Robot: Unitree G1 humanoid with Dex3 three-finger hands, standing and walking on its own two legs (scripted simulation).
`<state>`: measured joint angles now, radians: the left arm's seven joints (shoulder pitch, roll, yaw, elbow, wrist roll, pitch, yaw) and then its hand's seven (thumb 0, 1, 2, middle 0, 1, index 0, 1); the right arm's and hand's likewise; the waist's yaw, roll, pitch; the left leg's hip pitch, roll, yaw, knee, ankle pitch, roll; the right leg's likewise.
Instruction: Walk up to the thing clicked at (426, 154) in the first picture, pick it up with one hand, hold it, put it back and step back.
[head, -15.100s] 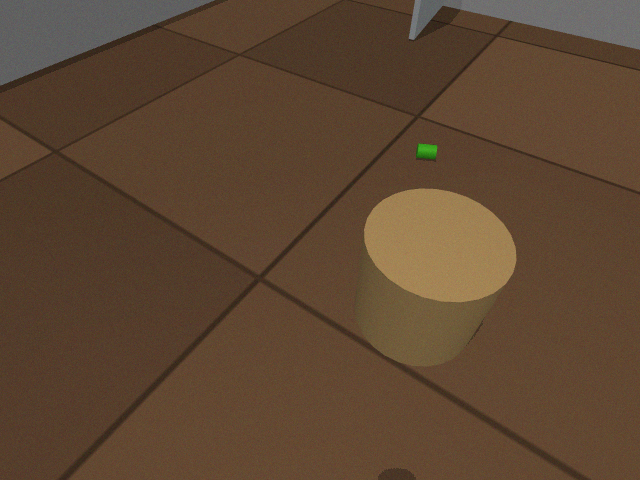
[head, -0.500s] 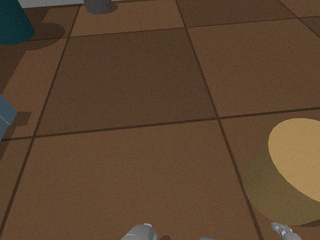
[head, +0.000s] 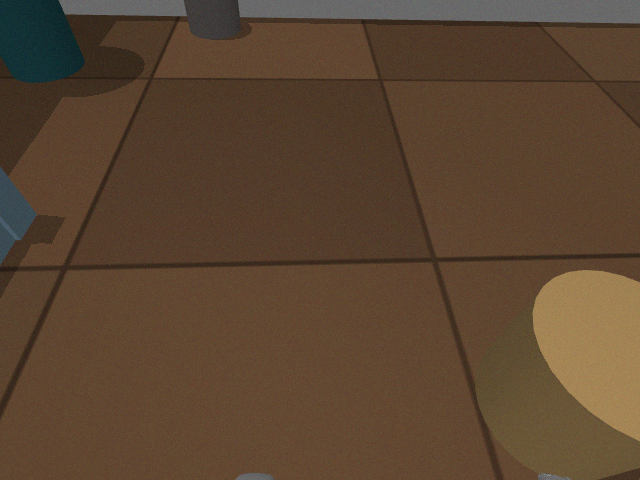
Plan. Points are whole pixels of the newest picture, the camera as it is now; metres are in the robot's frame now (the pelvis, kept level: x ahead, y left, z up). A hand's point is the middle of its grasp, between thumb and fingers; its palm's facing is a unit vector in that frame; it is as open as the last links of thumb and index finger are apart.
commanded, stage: walk up
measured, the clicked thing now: out of the picture +0.86 -1.57 -0.72
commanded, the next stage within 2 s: stand in 0.80 s
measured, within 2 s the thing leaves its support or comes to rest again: neither
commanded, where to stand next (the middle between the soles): +0.08 -0.03 m, yaw -2 degrees
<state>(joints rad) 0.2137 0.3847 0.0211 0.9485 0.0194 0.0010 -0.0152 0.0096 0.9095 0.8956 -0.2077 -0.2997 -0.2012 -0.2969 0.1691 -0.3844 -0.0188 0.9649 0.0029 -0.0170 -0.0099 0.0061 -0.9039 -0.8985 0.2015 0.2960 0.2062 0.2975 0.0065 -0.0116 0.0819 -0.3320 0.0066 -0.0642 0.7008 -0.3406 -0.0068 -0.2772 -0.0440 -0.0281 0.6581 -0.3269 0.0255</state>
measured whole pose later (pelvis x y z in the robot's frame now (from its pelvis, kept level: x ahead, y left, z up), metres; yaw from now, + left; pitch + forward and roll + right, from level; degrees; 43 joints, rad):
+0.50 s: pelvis +0.03 -0.01 +0.02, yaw +1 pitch -2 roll +0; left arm 0.08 0.38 0.01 1.09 0.00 0.00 -0.02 0.01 0.91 0.90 -0.21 -0.30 -0.20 -0.30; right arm 0.08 -0.36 0.00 1.11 0.00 -0.03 0.00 0.00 -0.91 -0.90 0.20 0.30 0.21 0.30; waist 0.00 0.00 0.06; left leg -0.21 0.00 -0.08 0.45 -0.22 -0.03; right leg -0.16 -0.05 -0.05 0.44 -0.26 0.03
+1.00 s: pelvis +0.02 -0.01 +0.03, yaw +0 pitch -2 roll +0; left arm 0.09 0.35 0.01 1.14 0.01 0.00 -0.01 0.01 0.91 0.90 -0.21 -0.30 -0.20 -0.30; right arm 0.06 -0.35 0.00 1.14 0.00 -0.01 0.01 0.00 -0.91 -0.90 0.20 0.30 0.20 0.30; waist 0.01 0.00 0.06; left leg -0.15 0.02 -0.07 0.35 -0.16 -0.04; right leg -0.11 -0.04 -0.05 0.34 -0.20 0.02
